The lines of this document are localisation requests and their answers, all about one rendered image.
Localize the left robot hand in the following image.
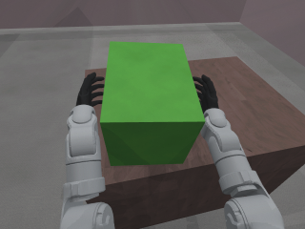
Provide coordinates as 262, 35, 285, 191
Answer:
76, 72, 105, 107

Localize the left robot upper arm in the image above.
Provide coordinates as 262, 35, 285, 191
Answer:
60, 201, 115, 229

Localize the right robot upper arm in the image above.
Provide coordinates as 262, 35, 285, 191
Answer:
224, 194, 285, 229

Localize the pedestal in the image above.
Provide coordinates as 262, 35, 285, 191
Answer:
85, 56, 305, 229

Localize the right robot hand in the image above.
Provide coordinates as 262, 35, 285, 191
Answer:
193, 74, 219, 114

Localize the carton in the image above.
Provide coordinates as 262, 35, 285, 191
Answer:
100, 41, 206, 166

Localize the left robot forearm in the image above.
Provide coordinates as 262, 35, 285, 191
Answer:
59, 104, 106, 229

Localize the right robot forearm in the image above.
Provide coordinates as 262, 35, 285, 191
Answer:
200, 108, 285, 229

